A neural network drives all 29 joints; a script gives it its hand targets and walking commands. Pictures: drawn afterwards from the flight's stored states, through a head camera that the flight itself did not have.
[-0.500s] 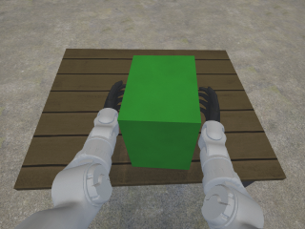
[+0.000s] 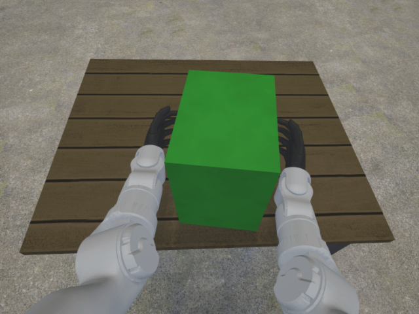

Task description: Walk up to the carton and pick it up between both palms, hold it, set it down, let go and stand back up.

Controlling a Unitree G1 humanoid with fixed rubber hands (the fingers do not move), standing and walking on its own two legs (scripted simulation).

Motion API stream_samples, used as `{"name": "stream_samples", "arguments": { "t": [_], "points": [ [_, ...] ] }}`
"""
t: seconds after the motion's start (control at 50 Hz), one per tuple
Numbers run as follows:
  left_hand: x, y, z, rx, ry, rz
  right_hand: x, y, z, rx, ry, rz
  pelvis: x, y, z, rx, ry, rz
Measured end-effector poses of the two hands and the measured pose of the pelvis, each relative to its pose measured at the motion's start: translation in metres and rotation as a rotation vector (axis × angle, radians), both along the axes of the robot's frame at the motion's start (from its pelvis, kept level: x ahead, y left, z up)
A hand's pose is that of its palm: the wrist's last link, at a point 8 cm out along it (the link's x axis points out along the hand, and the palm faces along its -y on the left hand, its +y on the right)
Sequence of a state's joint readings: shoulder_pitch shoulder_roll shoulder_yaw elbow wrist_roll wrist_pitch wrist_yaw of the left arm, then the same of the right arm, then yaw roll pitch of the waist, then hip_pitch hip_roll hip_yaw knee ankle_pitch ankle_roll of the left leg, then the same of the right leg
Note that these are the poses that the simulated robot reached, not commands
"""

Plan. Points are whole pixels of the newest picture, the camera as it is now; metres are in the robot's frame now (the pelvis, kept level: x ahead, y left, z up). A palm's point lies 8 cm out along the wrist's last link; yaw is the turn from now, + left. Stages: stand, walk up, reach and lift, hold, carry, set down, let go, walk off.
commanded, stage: set down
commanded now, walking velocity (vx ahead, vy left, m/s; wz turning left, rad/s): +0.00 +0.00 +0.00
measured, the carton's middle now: (224, 153) +0.45 -0.04 +0.00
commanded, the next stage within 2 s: none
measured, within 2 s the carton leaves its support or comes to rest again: neither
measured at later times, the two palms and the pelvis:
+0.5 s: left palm (158, 146) +0.44 +0.10 +0.05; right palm (294, 167) +0.38 -0.17 +0.05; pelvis +0.00 +0.00 +0.00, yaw +0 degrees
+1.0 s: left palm (158, 147) +0.44 +0.10 +0.05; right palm (295, 167) +0.38 -0.17 +0.05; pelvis +0.00 +0.00 +0.00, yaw -1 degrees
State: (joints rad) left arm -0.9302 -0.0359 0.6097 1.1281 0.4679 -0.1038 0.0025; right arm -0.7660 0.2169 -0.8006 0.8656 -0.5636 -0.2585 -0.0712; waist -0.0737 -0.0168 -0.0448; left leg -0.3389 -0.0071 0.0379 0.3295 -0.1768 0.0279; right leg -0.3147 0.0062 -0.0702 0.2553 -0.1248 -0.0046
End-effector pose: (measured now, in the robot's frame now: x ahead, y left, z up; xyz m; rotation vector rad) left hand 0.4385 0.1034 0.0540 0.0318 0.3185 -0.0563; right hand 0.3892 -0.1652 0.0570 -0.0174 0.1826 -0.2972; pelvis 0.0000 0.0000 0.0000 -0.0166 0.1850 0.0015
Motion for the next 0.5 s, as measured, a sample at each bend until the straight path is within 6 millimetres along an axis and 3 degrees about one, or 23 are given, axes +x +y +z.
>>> {"name": "stream_samples", "arguments": {
  "t": [0.5],
  "points": [
    [-0.0014, -0.0042, -0.0033, -0.012, -0.02, -0.009, -0.0068, -0.0032, -0.0086, -0.014, 0.015, -0.013, -0.0032, -0.0009, -0.0001, 0.003, -0.004, -0.008]
  ]
}}
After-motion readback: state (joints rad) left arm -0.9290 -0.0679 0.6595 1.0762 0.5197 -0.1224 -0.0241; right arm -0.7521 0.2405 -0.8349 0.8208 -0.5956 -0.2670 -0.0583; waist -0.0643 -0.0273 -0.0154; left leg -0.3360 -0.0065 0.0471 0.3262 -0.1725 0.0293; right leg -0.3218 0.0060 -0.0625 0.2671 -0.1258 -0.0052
